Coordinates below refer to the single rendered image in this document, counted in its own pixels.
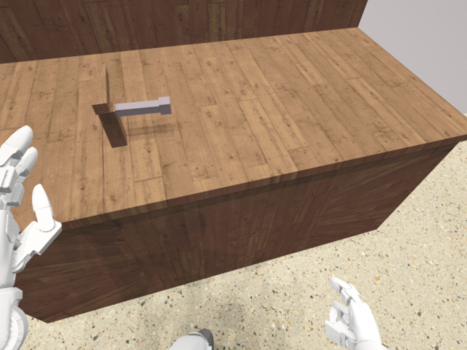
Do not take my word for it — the counter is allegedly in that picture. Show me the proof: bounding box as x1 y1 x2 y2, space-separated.
0 0 467 323

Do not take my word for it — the robot left forearm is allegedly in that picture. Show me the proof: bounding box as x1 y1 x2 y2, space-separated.
0 287 28 350

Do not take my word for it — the robot left foot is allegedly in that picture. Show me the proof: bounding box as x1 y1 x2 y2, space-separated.
198 329 214 350

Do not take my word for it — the robot left thigh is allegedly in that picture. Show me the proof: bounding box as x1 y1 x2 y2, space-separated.
169 335 212 350

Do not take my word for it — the right robot hand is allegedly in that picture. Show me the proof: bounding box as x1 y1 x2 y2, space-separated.
325 277 382 350

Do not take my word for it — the left robot hand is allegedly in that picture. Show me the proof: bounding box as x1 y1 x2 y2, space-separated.
0 125 62 289

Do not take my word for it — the tap lever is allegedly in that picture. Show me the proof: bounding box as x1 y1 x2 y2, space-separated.
115 96 171 117

